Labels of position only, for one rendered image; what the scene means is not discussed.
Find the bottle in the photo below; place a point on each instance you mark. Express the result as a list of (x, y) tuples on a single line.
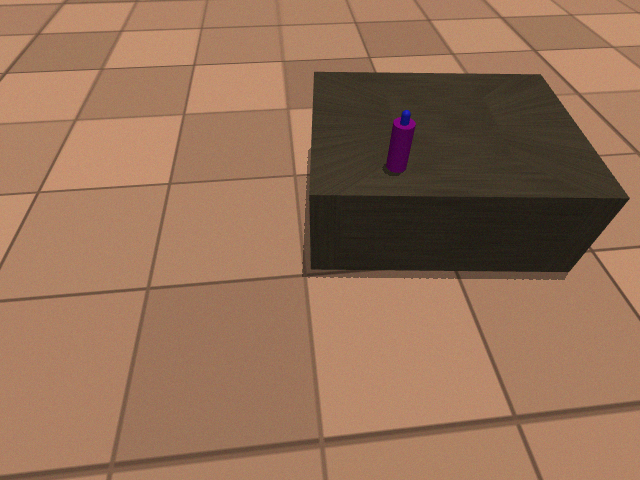
[(400, 142)]

